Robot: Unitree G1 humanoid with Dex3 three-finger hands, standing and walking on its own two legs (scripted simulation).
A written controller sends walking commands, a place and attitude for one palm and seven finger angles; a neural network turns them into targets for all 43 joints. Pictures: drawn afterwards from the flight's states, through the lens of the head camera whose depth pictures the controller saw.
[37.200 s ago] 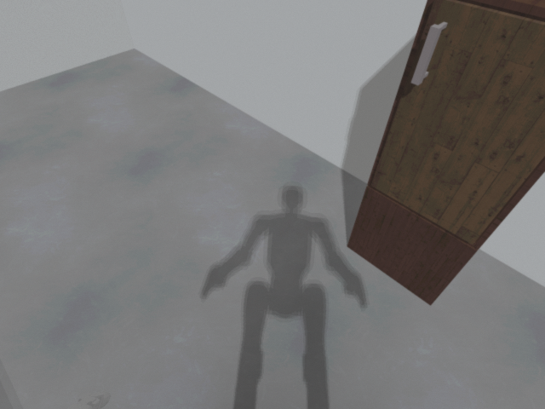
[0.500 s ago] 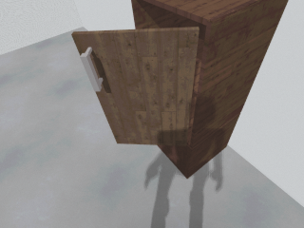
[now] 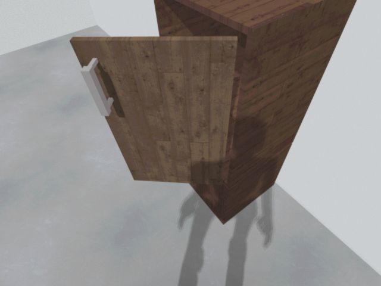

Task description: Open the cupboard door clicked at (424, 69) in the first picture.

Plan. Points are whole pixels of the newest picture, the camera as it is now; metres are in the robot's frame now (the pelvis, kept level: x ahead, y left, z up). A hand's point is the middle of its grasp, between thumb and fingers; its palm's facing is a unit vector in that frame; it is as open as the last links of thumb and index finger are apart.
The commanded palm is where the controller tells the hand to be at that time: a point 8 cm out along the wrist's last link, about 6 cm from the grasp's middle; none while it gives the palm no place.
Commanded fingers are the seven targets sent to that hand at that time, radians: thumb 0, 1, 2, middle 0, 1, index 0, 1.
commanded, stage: look again from close up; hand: left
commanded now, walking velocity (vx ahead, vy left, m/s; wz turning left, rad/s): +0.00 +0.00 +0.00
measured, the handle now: (100, 88) +0.52 +0.25 +0.14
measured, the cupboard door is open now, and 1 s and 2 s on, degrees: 49 49 49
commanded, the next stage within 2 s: raise the hand with hooked fingers in 0.04 s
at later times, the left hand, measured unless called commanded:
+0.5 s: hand (103, 265) +0.16 +0.18 +0.00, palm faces -0.07 -1.00 -0.04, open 8.2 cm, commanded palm +0.12 +0.25 -0.02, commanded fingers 0.00 0.46 0.71 -0.23 -0.58 -0.23 -0.58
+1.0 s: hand (61, 234) +0.21 +0.26 +0.04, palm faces -0.01 -1.00 -0.05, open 11.2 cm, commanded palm +0.17 +0.31 +0.06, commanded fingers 0.00 -0.13 0.46 -0.27 -0.96 -0.27 -0.96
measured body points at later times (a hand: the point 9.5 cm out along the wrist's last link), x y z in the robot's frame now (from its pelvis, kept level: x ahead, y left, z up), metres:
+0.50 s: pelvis -0.04 +0.00 -0.04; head -0.01 +0.00 +0.41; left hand +0.16 +0.23 +0.01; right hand +0.19 -0.26 -0.06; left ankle -0.06 +0.14 -0.74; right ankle +0.00 -0.08 -0.74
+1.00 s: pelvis -0.04 +0.06 -0.03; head -0.02 +0.06 +0.42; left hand +0.20 +0.31 +0.05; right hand +0.09 -0.16 -0.12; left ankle -0.06 +0.14 -0.74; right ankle +0.00 -0.08 -0.74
